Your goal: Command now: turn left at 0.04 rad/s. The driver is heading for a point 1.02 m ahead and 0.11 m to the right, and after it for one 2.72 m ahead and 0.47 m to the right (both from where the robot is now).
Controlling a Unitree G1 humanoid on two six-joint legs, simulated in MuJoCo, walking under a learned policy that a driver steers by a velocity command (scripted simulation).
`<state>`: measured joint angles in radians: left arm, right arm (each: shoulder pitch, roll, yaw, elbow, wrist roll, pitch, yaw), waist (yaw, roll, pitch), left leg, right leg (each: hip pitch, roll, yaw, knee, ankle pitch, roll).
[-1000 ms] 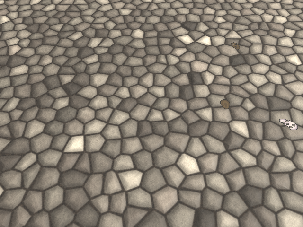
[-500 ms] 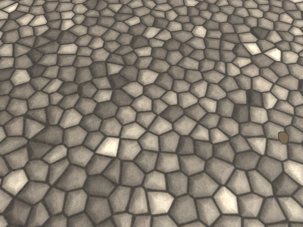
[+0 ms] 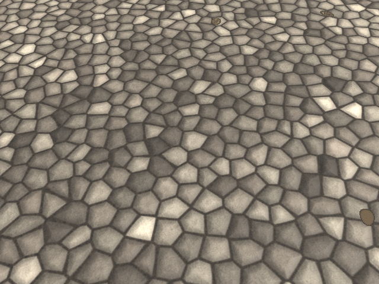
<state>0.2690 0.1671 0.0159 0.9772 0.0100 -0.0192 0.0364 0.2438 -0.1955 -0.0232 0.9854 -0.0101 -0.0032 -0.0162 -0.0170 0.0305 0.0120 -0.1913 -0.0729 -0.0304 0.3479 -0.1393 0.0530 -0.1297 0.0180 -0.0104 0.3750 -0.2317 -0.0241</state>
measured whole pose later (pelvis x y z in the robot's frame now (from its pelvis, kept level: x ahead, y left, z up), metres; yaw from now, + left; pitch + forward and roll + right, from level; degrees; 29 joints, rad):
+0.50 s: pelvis +0.09 +0.03 -0.01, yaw +0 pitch +0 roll -1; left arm 0.45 0.22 0.06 1.10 0.02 -0.06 0.01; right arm 0.19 -0.22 -0.05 0.98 -0.02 -0.07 0.02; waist 0.03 -0.03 0.02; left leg -0.32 0.01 0.07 0.52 -0.25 0.06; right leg -0.01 0.00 0.00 0.42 -0.39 -0.02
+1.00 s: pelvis +0.35 +0.03 -0.03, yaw -5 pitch +1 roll +0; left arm 0.02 0.19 0.04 0.89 0.03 -0.06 -0.04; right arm 0.46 -0.17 -0.03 1.09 -0.03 -0.10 -0.03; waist -0.03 0.00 0.07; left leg 0.16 -0.02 0.16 0.36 -0.48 0.03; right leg -0.48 0.04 -0.13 0.55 -0.11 -0.16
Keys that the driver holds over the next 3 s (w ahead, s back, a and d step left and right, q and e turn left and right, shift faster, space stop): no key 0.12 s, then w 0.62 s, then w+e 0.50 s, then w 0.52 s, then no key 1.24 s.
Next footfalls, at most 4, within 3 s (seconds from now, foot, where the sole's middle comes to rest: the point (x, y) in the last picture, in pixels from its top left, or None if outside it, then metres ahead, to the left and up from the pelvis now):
0.50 left None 0.18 0.12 -0.78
1.00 right None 0.51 -0.04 -0.78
1.56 left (194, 202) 0.87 0.03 -0.78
2.04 right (247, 171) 1.02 -0.21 -0.78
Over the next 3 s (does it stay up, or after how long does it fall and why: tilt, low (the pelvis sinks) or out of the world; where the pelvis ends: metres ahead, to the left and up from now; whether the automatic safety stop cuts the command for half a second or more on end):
stays up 0.98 -0.09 0.00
